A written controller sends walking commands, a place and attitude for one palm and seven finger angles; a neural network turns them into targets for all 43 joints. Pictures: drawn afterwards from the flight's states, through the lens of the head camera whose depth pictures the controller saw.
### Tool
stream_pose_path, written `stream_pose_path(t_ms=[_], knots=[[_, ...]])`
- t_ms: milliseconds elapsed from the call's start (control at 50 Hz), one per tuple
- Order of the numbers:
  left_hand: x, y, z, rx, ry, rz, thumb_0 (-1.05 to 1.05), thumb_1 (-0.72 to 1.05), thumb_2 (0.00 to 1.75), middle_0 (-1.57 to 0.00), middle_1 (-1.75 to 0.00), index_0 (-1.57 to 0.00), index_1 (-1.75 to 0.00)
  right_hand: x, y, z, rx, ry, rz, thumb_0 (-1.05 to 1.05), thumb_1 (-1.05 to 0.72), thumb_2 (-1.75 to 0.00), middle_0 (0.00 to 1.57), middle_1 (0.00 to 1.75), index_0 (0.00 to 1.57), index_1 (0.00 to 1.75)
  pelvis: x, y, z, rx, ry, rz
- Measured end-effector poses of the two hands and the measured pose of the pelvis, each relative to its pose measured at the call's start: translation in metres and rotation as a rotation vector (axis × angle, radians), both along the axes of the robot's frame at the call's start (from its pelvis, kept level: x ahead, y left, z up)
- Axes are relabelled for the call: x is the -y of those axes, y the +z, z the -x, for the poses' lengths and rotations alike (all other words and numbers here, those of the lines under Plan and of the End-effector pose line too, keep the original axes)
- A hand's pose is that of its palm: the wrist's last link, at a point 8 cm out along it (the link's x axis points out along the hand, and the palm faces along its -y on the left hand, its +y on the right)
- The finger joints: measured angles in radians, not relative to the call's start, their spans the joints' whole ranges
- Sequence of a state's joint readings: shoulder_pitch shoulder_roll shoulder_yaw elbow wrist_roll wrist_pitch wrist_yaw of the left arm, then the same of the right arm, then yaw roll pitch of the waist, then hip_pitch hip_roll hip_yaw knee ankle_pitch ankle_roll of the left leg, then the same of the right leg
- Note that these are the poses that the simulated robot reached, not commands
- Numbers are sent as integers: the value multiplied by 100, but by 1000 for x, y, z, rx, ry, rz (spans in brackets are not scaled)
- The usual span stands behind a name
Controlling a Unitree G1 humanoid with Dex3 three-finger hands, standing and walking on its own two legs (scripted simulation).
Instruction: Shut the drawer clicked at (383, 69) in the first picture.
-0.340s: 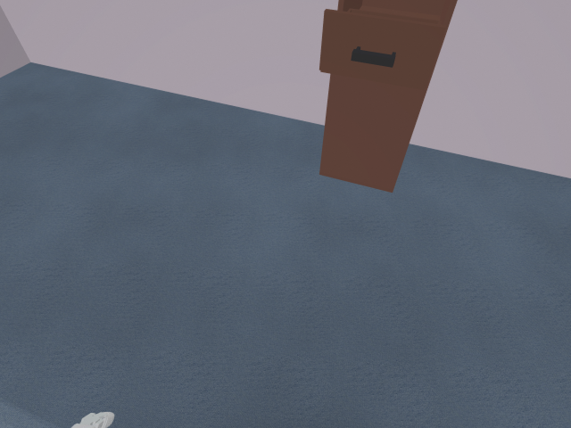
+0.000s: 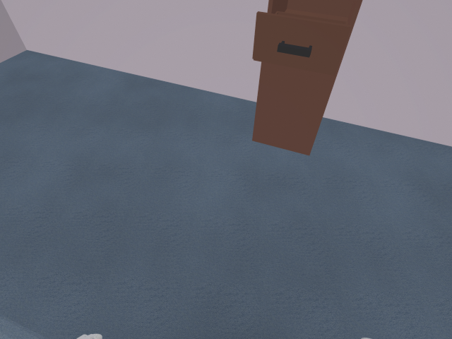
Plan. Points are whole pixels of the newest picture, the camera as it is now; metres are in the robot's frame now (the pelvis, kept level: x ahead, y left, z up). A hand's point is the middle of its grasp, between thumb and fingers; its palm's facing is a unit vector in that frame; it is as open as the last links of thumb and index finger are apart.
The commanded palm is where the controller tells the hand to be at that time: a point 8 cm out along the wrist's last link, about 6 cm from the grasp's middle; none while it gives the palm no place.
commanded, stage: stand and wait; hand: left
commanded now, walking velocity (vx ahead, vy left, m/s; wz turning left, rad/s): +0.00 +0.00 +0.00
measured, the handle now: (295, 47) +1.11 -0.19 +0.03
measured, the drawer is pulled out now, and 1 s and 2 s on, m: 0.30 0.30 0.30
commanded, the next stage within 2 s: look at it before walking up in 0.48 s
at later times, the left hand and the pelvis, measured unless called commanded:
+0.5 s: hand out of the picture +0.06 +0.24 -0.15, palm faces -0.03 -0.94 -0.34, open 7.4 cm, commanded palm none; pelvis -0.01 -0.01 +0.00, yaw +0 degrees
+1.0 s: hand out of the picture +0.06 +0.24 -0.15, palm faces -0.04 -0.94 -0.33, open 7.4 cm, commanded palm none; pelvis -0.01 -0.01 +0.00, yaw +0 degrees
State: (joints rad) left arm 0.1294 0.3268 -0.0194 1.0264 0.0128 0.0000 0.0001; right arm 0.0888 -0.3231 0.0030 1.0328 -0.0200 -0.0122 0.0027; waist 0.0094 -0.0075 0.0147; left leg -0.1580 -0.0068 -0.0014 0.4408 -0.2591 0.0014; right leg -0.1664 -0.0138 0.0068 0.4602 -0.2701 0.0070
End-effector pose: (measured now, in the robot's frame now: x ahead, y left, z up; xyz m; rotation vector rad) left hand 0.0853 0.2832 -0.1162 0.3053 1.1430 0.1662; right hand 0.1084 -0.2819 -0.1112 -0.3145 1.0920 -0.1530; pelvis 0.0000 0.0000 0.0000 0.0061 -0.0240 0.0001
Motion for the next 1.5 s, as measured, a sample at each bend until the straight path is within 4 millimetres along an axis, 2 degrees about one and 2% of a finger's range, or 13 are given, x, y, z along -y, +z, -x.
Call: stream_pose_path(t_ms=[220,400,720,1260,1380,1440,1500], knots=[[-3,0,26,-65,24,-19,1,90,90,-20,-30,-20,-30,15,-5,35,-91,-35,14,1,-91,-90,20,30,20,30,6,2,6,7,0,1],[-3,2,31,-71,21,-29,1,90,90,-20,-30,-20,-30,19,-7,51,-117,-48,10,1,-91,-90,20,30,20,30,9,3,11,9,-2,1],[4,2,26,-46,6,-14,1,90,90,-20,-30,-20,-30,18,-6,53,-106,-49,2,1,-91,-90,20,30,20,30,11,4,15,8,-5,2],[0,-1,35,-85,19,-14,1,90,90,-20,-30,-20,-30,15,-4,51,-118,-49,8,1,-91,-90,20,30,20,30,7,5,12,3,-11,4],[16,-15,44,-149,13,33,0,90,90,-20,-30,-20,-30,-1,-17,61,-129,-94,-39,1,-91,-90,20,30,20,30,7,-2,-2,-8,-62,2],[31,-23,47,-198,2,60,0,90,90,-20,-30,-20,-30,-7,-28,72,-143,-146,-76,1,-91,-90,20,30,20,30,12,-7,-14,-14,-100,-7],[51,-27,41,-240,-19,80,1,90,90,-20,-30,-20,-30,-7,-39,87,-174,-208,-110,1,-91,-90,20,30,20,30,21,-11,-27,-12,-143,-13]])
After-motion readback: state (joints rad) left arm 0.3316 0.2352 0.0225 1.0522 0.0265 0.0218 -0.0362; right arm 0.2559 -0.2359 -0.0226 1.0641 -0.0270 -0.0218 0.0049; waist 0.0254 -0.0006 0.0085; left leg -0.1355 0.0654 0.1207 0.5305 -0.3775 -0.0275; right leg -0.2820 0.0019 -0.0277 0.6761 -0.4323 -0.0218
